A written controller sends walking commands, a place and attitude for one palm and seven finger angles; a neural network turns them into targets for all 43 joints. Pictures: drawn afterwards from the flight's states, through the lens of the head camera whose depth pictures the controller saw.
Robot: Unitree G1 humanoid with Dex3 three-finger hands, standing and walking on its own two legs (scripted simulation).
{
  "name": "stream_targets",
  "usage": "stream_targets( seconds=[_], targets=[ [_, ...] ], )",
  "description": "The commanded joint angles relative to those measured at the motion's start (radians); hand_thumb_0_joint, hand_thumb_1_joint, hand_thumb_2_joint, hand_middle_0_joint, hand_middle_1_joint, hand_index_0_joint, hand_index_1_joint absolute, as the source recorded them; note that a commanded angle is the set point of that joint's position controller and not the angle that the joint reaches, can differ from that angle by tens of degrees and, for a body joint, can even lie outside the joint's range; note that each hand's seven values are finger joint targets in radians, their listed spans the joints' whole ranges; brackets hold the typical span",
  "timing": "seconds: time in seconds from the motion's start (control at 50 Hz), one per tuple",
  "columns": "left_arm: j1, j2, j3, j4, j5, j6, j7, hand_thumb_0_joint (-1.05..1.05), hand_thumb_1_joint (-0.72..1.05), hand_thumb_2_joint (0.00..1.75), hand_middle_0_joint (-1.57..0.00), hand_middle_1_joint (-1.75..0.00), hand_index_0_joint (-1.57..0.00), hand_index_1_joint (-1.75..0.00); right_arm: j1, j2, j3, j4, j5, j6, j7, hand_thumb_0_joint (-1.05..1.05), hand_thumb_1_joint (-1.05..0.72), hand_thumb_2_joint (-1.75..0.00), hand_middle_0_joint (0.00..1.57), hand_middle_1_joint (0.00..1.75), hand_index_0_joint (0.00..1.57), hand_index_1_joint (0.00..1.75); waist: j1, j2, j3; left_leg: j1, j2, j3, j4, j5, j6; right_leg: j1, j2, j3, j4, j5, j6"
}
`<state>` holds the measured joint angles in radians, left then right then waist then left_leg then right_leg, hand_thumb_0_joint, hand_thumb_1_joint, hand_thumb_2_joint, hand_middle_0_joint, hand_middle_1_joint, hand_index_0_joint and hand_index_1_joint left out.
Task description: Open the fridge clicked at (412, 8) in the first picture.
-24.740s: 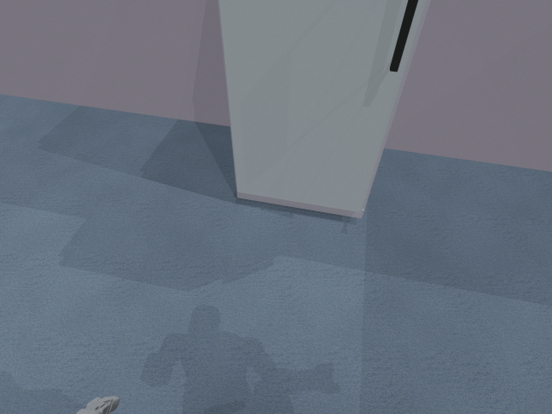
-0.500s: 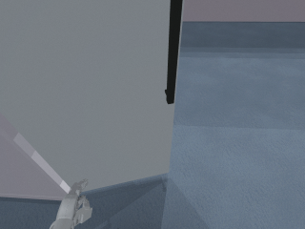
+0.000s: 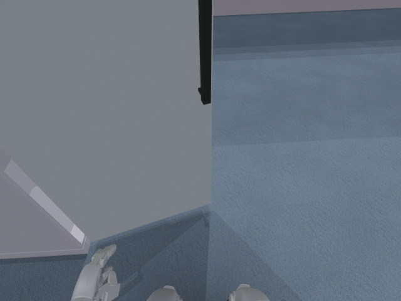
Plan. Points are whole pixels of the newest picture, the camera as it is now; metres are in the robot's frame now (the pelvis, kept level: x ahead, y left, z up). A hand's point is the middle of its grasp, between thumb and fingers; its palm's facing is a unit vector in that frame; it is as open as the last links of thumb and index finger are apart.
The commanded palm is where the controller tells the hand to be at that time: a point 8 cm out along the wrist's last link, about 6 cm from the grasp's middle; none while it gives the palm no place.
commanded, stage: step back with the hand held close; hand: right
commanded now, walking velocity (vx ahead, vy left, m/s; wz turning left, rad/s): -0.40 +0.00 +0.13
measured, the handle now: (201, 19) +0.63 +0.02 +0.26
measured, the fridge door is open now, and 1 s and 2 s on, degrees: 74 74 74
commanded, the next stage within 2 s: stop stepping back and stand still in 0.24 s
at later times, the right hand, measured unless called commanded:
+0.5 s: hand out of the picture +0.12 -0.25 +0.21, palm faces +0.41 +0.83 -0.38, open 7.5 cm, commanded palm +0.06 -0.29 +0.21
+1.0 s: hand out of the picture +0.05 -0.25 +0.20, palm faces +0.37 +0.85 -0.38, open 7.5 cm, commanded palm +0.00 -0.29 +0.21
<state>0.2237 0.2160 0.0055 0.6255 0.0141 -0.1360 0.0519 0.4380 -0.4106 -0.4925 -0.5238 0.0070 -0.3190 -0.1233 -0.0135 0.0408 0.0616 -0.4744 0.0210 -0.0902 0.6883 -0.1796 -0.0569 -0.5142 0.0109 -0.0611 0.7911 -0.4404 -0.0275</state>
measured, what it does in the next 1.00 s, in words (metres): walks backwards: left foot, then right foot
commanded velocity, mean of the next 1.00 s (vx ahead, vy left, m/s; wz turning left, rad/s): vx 0.00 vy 0.00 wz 0.04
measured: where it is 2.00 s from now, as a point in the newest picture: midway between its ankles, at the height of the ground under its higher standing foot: outside the picture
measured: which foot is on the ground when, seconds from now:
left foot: down 0.00-0.06, up 0.08-0.26, down 0.28-0.56, up 0.58-0.76, down 0.78-1.00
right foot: down 0.00-0.28, up 0.30-0.50, down 0.52-0.80, up 0.82-1.00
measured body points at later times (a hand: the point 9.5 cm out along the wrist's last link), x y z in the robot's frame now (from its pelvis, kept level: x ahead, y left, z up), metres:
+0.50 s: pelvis -0.11 -0.01 +0.03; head -0.12 -0.03 +0.48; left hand +0.05 +0.23 -0.03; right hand +0.09 -0.30 +0.23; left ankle -0.12 +0.12 -0.71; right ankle -0.10 -0.12 -0.69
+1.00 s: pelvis -0.18 -0.01 +0.03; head -0.22 -0.02 +0.48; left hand -0.10 +0.26 -0.06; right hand +0.02 -0.29 +0.22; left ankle -0.18 +0.07 -0.71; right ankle -0.13 -0.14 -0.66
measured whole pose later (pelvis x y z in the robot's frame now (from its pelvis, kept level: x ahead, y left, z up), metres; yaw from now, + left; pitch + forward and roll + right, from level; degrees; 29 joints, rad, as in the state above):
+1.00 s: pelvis -0.18 -0.01 +0.03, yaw +8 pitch -2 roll -1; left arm 0.32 0.23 0.01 0.70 0.02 -0.11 0.08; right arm 0.48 -0.37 -0.38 -0.38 0.01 -0.20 -0.16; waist -0.01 0.05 -0.08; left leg -0.22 -0.01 0.05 0.49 -0.26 0.07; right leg -0.44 -0.04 -0.06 0.87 -0.35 -0.01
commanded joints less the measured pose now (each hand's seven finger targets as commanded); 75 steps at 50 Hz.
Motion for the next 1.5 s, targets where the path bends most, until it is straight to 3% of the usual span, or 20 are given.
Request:
stream_targets(
  seconds=[0.0,0.04,0.06,0.1,0.2,0.24,0.26,0.28,0.36,0.46,0.54,0.58,0.7,0.74,0.78,0.82,1.04,1.1,1.3,1.48],
  targets=[
    [-0.062,0.127,0.051,-0.158,-0.010,-0.052,0.018,0.00,0.90,0.90,-0.20,-0.30,-0.20,-0.30,-0.105,-0.189,-0.078,-0.163,0.024,-0.045,-0.021,0.00,-0.90,-0.90,0.20,0.30,0.20,0.30,0.031,-0.022,-0.109,-0.126,0.061,-0.099,-0.178,-0.308,0.081,0.151,-0.090,0.161,-0.261,-0.149,-0.031],
    [-0.114,0.157,0.058,-0.182,-0.007,-0.076,0.040,0.00,0.90,0.90,-0.20,-0.30,-0.20,-0.30,-0.109,-0.174,-0.109,-0.173,0.014,-0.055,-0.027,0.00,-0.90,-0.90,0.20,0.30,0.20,0.30,0.010,-0.403,-0.138,0.227,-0.127,0.090,0.450,-0.238,0.007,-0.261,-0.385,0.470,-0.657,-0.463,-0.160],
    [-0.085,0.119,0.062,-0.159,0.002,-0.081,0.040,0.00,0.90,0.90,-0.20,-0.30,-0.20,-0.30,-0.113,-0.213,-0.143,-0.167,0.013,-0.048,-0.035,0.00,-0.90,-0.90,0.20,0.30,0.20,0.30,0.016,-0.318,-0.174,0.198,-0.113,0.050,0.648,-0.297,0.016,-0.223,-0.419,0.449,-0.666,-0.280,-0.175],
    [-0.086,0.130,0.097,-0.147,-0.012,-0.102,0.026,0.00,0.90,0.90,-0.20,-0.30,-0.20,-0.30,-0.128,-0.225,-0.149,-0.236,0.033,-0.067,-0.033,0.00,-0.90,-0.90,0.20,0.30,0.20,0.30,-0.008,-0.153,-0.271,0.103,-0.099,0.055,0.571,-0.347,0.029,0.043,-0.365,0.269,-0.532,-0.030,-0.130],
    [-0.114,0.113,0.071,-0.164,-0.026,-0.108,0.001,0.00,0.90,0.90,-0.20,-0.30,-0.20,-0.30,-0.003,-0.159,-0.069,-0.206,0.060,-0.035,-0.023,0.00,-0.90,-0.90,0.20,0.30,0.20,0.30,-0.011,-0.297,-0.174,0.249,-0.068,0.173,0.008,-0.389,0.077,0.002,-0.307,0.109,-0.541,-0.172,-0.008],
    [-0.111,0.091,0.071,-0.142,-0.022,-0.105,0.002,0.00,0.90,0.90,-0.20,-0.30,-0.20,-0.30,-0.086,-0.185,-0.057,-0.235,0.042,-0.037,-0.021,0.00,-0.90,-0.90,0.20,0.30,0.20,0.30,-0.009,-0.099,-0.127,0.118,0.053,-0.038,-0.343,-0.401,0.130,0.082,-0.183,0.020,-0.273,-0.121,0.063],
    [-0.117,0.060,0.061,-0.130,-0.024,-0.099,0.002,0.00,0.90,0.90,-0.20,-0.30,-0.20,-0.30,-0.129,-0.227,-0.055,-0.226,0.034,-0.037,-0.029,0.00,-0.90,-0.90,0.20,0.30,0.20,0.30,-0.017,0.198,-0.096,-0.082,0.309,-0.437,-0.555,-0.428,0.225,0.128,-0.067,-0.024,0.110,-0.024,0.107],
    [-0.163,0.065,0.046,-0.108,-0.004,-0.097,0.001,0.00,0.90,0.90,-0.20,-0.30,-0.20,-0.30,-0.210,-0.270,-0.052,-0.210,0.025,-0.036,-0.049,0.00,-0.90,-0.90,0.20,0.30,0.20,0.30,-0.036,0.226,-0.048,-0.064,0.418,-0.488,-0.559,-0.068,0.276,-0.015,-0.033,0.031,0.380,-0.061,0.110],
    [-0.100,0.053,0.020,-0.114,-0.008,-0.085,0.035,0.00,0.90,0.90,-0.20,-0.30,-0.20,-0.30,-0.109,-0.197,-0.038,-0.091,0.009,0.023,-0.041,0.00,-0.90,-0.90,0.20,0.30,0.20,0.30,-0.004,0.124,-0.170,0.242,0.236,-0.142,-0.237,0.623,0.209,-0.006,-0.042,0.036,0.237,0.010,0.076],
    [-0.047,0.097,0.019,-0.136,-0.007,-0.068,0.048,0.00,0.90,0.90,-0.20,-0.30,-0.20,-0.30,-0.049,-0.154,-0.013,-0.078,0.018,0.044,-0.050,0.00,-0.90,-0.90,0.20,0.30,0.20,0.30,0.016,-0.041,-0.239,0.279,0.108,-0.055,-0.164,0.290,0.117,0.307,-0.021,-0.015,-0.410,0.279,0.025],
    [-0.076,0.143,0.046,-0.208,-0.021,-0.068,0.039,0.00,0.90,0.90,-0.20,-0.30,-0.20,-0.30,0.054,-0.221,-0.082,-0.140,0.029,0.042,-0.055,0.00,-0.90,-0.90,0.20,0.30,0.20,0.30,-0.007,-0.142,-0.238,0.100,-0.050,0.083,-0.030,-0.128,0.043,0.432,-0.267,0.243,-0.469,0.594,-0.056],
    [-0.077,0.110,0.027,-0.170,0.010,-0.066,0.036,0.00,0.90,0.90,-0.20,-0.30,-0.20,-0.30,0.012,-0.228,-0.080,-0.223,0.033,0.039,-0.040,0.00,-0.90,-0.90,0.20,0.30,0.20,0.30,0.024,-0.321,-0.156,0.072,-0.042,0.084,0.123,-0.275,0.034,0.323,-0.296,0.344,-0.612,0.391,-0.020],
    [-0.077,0.133,0.033,-0.160,-0.003,-0.048,0.028,0.00,0.90,0.90,-0.20,-0.30,-0.20,-0.30,0.084,-0.170,-0.026,-0.133,0.010,0.072,-0.051,0.00,-0.90,-0.90,0.20,0.30,0.20,0.30,0.023,-0.245,-0.104,0.385,-0.081,0.223,-0.187,-0.246,0.075,0.039,-0.203,0.144,-0.609,-0.308,-0.029],
    [-0.086,0.140,0.042,-0.161,0.005,-0.025,0.032,0.00,0.90,0.90,-0.20,-0.30,-0.20,-0.30,0.087,-0.187,-0.038,-0.080,0.001,0.087,-0.054,0.00,-0.90,-0.90,0.20,0.30,0.20,0.30,0.017,-0.178,-0.091,0.459,-0.027,0.116,-0.263,-0.319,0.128,-0.074,-0.141,0.099,-0.419,-0.320,-0.017],
    [-0.071,0.124,0.049,-0.153,0.005,-0.009,0.026,0.00,0.90,0.90,-0.20,-0.30,-0.20,-0.30,0.008,-0.227,-0.057,-0.079,0.003,0.091,-0.052,0.00,-0.90,-0.90,0.20,0.30,0.20,0.30,0.004,0.178,-0.061,0.343,0.302,-0.429,-0.528,-0.549,0.289,-0.176,-0.014,0.000,0.116,-0.067,0.015],
    [-0.044,0.126,0.050,-0.115,0.004,-0.035,0.021,0.00,0.90,0.90,-0.20,-0.30,-0.20,-0.30,-0.083,-0.217,-0.053,-0.098,0.009,0.055,-0.058,0.00,-0.90,-0.90,0.20,0.30,0.20,0.30,0.026,0.140,-0.109,0.376,0.309,-0.362,-0.466,-0.206,0.296,-0.171,-0.040,0.076,0.303,0.032,0.029],
    [-0.047,0.108,0.034,-0.111,0.013,-0.067,0.054,0.00,0.90,0.90,-0.20,-0.30,-0.20,-0.30,-0.075,-0.206,-0.019,-0.117,0.002,0.034,-0.065,0.00,-0.90,-0.90,0.20,0.30,0.20,0.30,0.019,-0.029,-0.063,0.079,0.159,-0.083,-0.382,-0.441,0.183,0.320,-0.036,-0.043,-0.292,0.096,-0.002],
    [-0.059,0.143,0.039,-0.139,0.006,-0.071,0.044,0.00,0.90,0.90,-0.20,-0.30,-0.20,-0.30,-0.059,-0.202,-0.044,-0.196,0.006,0.015,-0.069,0.00,-0.90,-0.90,0.20,0.30,0.20,0.30,0.008,-0.320,-0.104,0.052,-0.029,0.079,-0.013,-0.215,0.074,0.353,-0.274,0.337,-0.503,0.085,-0.106],
    [-0.039,0.107,0.037,-0.119,-0.015,-0.061,0.008,0.00,0.90,0.90,-0.20,-0.30,-0.20,-0.30,0.066,-0.174,-0.043,-0.062,0.024,0.045,-0.043,0.00,-0.90,-0.90,0.20,0.30,0.20,0.30,0.026,0.100,-0.166,0.301,0.179,-0.174,-0.321,0.208,0.155,0.174,-0.051,0.024,-0.170,0.221,0.024],
    [-0.082,0.108,0.022,-0.143,-0.012,-0.045,0.035,0.00,0.90,0.90,-0.20,-0.30,-0.20,-0.30,-0.019,-0.182,-0.026,-0.155,0.014,0.040,-0.044,0.00,-0.90,-0.90,0.20,0.30,0.20,0.30,0.008,-0.135,-0.206,0.317,0.013,0.063,-0.180,0.228,0.057,0.320,-0.153,0.097,-0.366,0.599,-0.006]
  ],
)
